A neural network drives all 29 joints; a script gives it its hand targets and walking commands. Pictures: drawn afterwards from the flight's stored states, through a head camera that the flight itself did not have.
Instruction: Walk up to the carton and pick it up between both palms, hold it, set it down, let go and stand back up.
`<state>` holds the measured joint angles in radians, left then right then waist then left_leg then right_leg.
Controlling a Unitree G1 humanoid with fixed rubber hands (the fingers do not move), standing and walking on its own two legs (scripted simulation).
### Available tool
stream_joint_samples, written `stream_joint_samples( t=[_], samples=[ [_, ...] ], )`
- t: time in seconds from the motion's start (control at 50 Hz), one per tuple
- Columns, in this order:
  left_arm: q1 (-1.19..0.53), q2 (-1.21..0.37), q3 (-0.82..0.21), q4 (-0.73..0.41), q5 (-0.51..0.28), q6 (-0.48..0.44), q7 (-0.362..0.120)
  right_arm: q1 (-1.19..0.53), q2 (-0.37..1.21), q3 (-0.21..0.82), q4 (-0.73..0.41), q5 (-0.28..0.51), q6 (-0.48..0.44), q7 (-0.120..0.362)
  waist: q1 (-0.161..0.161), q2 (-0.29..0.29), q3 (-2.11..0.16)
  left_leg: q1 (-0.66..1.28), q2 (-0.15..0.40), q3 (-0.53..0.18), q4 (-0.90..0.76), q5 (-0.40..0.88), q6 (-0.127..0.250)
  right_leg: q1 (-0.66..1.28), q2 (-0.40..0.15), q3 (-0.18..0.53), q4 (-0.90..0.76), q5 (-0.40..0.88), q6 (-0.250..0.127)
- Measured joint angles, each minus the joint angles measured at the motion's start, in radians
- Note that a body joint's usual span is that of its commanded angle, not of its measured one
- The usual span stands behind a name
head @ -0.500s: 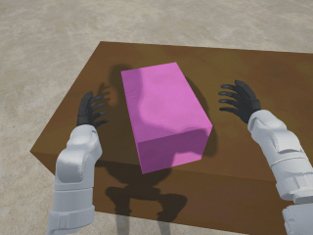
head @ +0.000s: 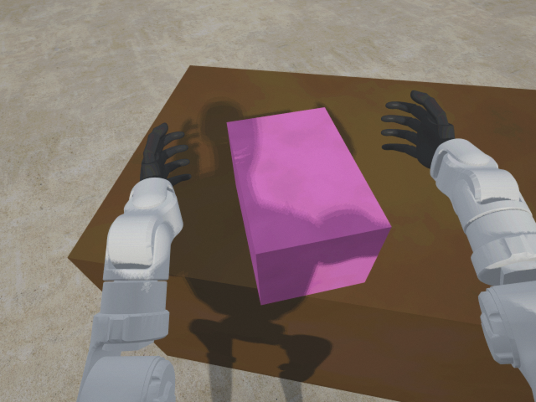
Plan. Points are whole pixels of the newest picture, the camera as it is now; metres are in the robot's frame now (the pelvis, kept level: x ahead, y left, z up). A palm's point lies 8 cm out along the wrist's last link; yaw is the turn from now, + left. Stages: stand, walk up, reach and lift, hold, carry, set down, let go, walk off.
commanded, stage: reach and lift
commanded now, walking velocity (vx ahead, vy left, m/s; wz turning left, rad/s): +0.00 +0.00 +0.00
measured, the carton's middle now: (294, 201) +0.45 +0.02 +0.02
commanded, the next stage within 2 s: none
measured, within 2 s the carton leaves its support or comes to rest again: neither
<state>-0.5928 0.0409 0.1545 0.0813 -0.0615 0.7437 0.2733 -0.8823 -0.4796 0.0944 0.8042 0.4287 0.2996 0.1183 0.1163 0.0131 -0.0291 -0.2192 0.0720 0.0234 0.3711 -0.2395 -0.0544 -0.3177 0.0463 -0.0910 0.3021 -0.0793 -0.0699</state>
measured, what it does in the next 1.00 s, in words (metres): stands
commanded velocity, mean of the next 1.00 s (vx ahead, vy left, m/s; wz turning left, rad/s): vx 0.00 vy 0.00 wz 0.00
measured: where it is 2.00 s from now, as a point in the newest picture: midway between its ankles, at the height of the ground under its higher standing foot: outside the picture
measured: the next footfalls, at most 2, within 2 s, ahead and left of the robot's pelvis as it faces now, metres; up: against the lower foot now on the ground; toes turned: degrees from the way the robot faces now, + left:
none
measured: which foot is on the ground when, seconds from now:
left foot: down 0.00-1.00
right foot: down 0.00-1.00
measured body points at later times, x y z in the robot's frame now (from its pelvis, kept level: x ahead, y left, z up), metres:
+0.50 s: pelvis +0.00 -0.01 +0.00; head +0.07 -0.02 +0.44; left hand +0.37 +0.21 +0.06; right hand +0.48 -0.15 +0.07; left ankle -0.04 +0.15 -0.74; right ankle +0.04 -0.08 -0.74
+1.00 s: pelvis -0.01 -0.02 -0.01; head +0.07 -0.03 +0.43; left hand +0.38 +0.18 +0.05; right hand +0.48 -0.14 +0.05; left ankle -0.04 +0.15 -0.74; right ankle +0.04 -0.08 -0.74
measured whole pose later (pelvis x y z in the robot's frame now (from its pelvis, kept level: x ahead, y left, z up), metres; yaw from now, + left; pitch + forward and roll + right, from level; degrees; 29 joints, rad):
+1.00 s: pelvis -0.01 -0.02 -0.01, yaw +3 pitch +16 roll +0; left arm -0.68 -0.07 0.21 0.77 0.04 -0.03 0.23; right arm -0.98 -0.29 -0.04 1.28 0.18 -0.14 0.03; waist 0.15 0.01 -0.12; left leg -0.51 0.07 -0.03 0.44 -0.22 -0.08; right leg -0.59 0.04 -0.14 0.38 -0.08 -0.10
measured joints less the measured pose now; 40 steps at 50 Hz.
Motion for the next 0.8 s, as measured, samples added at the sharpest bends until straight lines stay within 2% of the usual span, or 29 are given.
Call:
stream_joint_samples(
  t=[0.14,0.28,0.38,0.46,0.6,0.68,0.8],
  samples=[
    [-0.062,0.001,-0.001,0.079,0.002,-0.036,0.002,-0.07,0.004,-0.016,0.08,-0.019,-0.022,0.008,0.013,0.006,0.002,-0.023,0.002,-0.011,0.012,-0.006,-0.001,-0.014,0.001,-0.01,0.0,-0.003,0.0],
    [-0.062,-0.026,0.018,0.162,0.038,-0.121,-0.022,-0.084,0.026,-0.021,0.161,-0.058,-0.082,0.005,0.019,0.012,-0.001,-0.041,0.002,-0.022,0.006,0.0,-0.004,-0.027,0.001,-0.02,-0.007,-0.001,-0.002],
    [-0.012,-0.052,0.027,0.228,0.064,-0.236,-0.046,-0.039,0.059,-0.034,0.195,-0.101,-0.166,-0.006,0.019,0.016,0.002,-0.064,0.0,-0.028,0.007,0.005,-0.006,-0.05,-0.002,-0.026,-0.002,0.001,-0.004],
    [0.022,-0.064,0.029,0.317,0.077,-0.376,-0.056,-0.003,0.094,-0.051,0.234,-0.14,-0.258,-0.011,0.021,0.016,-0.002,-0.104,-0.002,-0.028,0.018,0.01,-0.006,-0.091,-0.004,-0.026,0.011,0.003,-0.006],
    [0.003,-0.068,0.001,0.505,0.051,-0.628,-0.039,-0.004,0.154,-0.088,0.32,-0.198,-0.39,-0.02,0.036,0.003,-0.059,-0.23,-0.003,-0.025,0.053,0.017,-0.009,-0.219,-0.008,-0.022,0.046,0.013,-0.012],
    [-0.061,-0.081,-0.01,0.596,0.051,-0.691,-0.028,-0.056,0.168,-0.1,0.378,-0.215,-0.407,-0.033,0.051,0.001,-0.086,-0.282,-0.004,-0.025,0.067,0.021,-0.011,-0.272,-0.009,-0.022,0.06,0.017,-0.015],
    [-0.121,-0.109,0.019,0.674,0.077,-0.722,-0.03,-0.112,0.173,-0.119,0.46,-0.24,-0.411,-0.065,0.062,0.002,-0.099,-0.304,-0.004,-0.035,0.073,0.023,-0.017,-0.292,-0.011,-0.032,0.072,0.012,-0.019]
  ],
)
